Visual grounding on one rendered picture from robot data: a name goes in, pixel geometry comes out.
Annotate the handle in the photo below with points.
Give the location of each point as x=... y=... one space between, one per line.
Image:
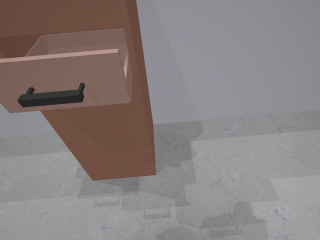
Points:
x=31 y=99

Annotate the drawer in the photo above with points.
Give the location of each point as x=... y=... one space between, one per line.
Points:
x=60 y=62

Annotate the cabinet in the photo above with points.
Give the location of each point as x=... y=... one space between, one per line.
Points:
x=109 y=141

